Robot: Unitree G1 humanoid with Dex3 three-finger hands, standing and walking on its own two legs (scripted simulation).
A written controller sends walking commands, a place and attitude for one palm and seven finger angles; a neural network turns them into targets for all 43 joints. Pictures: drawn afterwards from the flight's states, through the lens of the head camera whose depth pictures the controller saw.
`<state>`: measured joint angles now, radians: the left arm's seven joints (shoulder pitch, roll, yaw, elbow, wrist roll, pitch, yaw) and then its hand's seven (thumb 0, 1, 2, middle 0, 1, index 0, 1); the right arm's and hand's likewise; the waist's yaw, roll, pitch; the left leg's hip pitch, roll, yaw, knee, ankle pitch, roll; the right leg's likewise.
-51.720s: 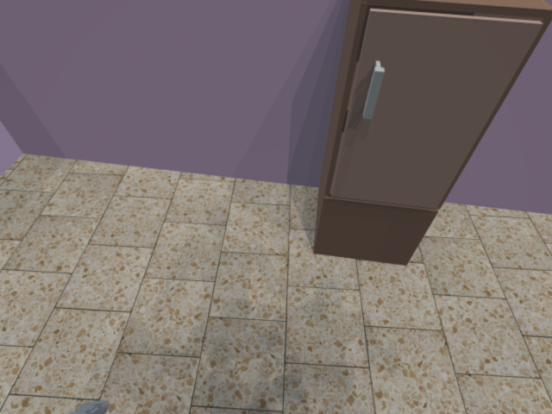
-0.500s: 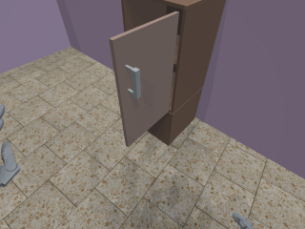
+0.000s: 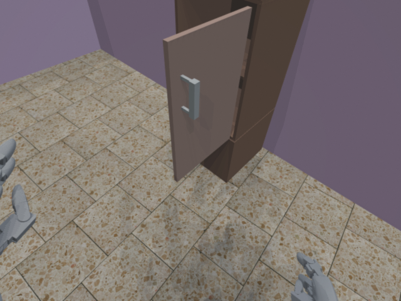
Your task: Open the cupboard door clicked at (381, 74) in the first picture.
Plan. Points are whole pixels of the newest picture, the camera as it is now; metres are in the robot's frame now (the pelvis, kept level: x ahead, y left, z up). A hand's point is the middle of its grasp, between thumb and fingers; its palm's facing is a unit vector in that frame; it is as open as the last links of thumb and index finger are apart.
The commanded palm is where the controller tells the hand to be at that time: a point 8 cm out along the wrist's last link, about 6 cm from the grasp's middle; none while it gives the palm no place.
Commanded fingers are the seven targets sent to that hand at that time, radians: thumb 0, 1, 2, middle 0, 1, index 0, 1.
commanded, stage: let the arm hang, fingers relaxed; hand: left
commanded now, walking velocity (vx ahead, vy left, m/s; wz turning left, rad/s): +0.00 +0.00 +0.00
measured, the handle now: (189, 97) +0.65 +0.09 +0.05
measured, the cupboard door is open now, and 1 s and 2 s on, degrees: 90 90 90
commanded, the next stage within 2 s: look to check the result in 1.14 s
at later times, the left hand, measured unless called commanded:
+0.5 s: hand out of the picture -0.06 +0.17 -0.18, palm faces +0.04 -0.99 -0.15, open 7.3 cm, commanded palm none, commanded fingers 0.00 0.90 0.90 -0.20 -0.30 -0.20 -0.30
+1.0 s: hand out of the picture +0.06 +0.20 -0.16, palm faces +0.04 -0.96 -0.29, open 7.4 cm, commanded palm none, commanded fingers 0.00 0.90 0.90 -0.20 -0.30 -0.20 -0.30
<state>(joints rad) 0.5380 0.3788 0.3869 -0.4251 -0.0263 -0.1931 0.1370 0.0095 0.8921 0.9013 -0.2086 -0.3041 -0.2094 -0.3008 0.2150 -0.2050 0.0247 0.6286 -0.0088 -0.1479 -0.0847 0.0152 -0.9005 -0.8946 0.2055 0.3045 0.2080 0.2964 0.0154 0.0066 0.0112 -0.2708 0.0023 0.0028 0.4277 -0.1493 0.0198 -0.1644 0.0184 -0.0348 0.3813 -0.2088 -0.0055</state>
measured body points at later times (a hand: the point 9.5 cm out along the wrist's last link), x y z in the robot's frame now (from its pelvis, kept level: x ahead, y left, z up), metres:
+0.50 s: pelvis -0.01 +0.00 +0.00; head +0.02 +0.01 +0.44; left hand -0.06 +0.22 -0.17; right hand -0.01 -0.27 -0.15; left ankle +0.05 +0.10 -0.74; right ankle +0.00 -0.12 -0.74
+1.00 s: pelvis +0.00 -0.02 +0.00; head +0.01 -0.03 +0.45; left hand +0.06 +0.25 -0.14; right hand +0.06 -0.26 -0.16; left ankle +0.05 +0.10 -0.74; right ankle +0.00 -0.12 -0.74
